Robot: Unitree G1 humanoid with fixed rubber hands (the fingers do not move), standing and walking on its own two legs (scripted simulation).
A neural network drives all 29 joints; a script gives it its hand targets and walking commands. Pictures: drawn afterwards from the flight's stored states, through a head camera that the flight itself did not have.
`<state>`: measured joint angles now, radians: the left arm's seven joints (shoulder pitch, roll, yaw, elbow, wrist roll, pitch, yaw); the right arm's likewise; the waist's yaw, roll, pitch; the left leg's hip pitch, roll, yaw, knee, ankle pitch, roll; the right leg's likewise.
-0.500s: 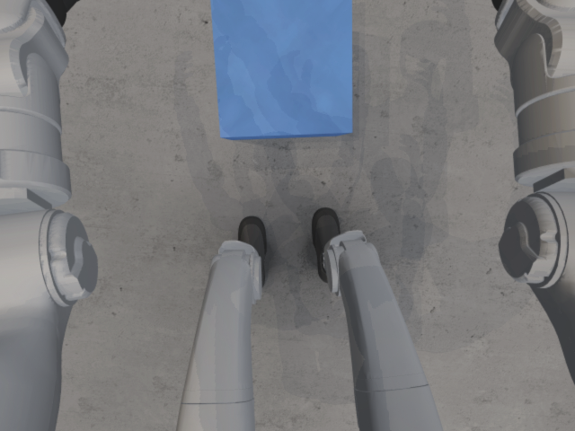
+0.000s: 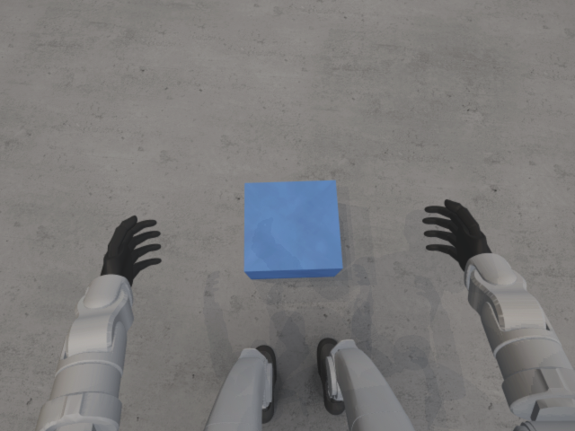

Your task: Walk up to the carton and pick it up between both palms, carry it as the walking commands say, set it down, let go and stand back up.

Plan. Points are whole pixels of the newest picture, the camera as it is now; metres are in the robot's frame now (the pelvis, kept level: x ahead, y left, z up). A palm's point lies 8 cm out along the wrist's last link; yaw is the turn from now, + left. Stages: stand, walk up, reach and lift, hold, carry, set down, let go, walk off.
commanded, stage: let go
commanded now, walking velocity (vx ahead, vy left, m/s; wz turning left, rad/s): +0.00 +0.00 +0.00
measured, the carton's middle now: (291, 232) +0.52 -0.01 -0.63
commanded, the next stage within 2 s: stand in 0.82 s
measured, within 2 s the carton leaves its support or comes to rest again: neither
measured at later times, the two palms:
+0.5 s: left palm (88, 372) +0.22 +0.25 -0.03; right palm (519, 341) +0.22 -0.25 -0.02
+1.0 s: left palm (67, 381) +0.21 +0.27 -0.03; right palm (523, 341) +0.22 -0.25 -0.02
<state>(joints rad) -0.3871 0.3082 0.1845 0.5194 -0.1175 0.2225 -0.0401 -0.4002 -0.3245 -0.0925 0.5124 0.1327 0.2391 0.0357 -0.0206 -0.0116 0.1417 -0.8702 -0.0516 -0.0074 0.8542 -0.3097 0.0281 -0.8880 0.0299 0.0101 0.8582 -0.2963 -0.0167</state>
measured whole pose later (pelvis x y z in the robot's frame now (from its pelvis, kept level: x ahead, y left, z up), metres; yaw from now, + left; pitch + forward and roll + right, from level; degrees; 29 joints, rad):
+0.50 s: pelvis +0.06 +0.00 +0.05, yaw +0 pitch +1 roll +0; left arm 0.27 0.20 0.13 0.42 -0.06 0.08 -0.06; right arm 0.21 -0.27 -0.03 0.45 0.11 0.09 0.07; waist -0.02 -0.01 0.06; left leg -0.25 -0.05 -0.02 0.53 -0.30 0.03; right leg -0.27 0.03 0.02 0.54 -0.29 -0.02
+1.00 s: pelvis +0.08 +0.00 +0.05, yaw +0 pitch -1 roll +0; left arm 0.25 0.26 0.11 0.64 -0.01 0.04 -0.01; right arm 0.21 -0.27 -0.02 0.64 0.06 0.04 0.03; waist 0.00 -0.01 -0.05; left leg -0.17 -0.05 -0.02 0.51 -0.32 0.03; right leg -0.19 0.03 0.02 0.52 -0.31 -0.02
